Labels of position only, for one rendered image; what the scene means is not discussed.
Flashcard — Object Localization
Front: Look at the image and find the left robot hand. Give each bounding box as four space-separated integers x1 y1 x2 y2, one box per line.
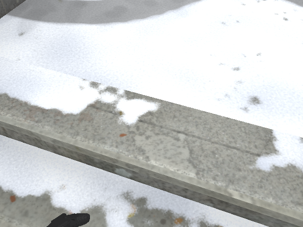
46 213 90 227

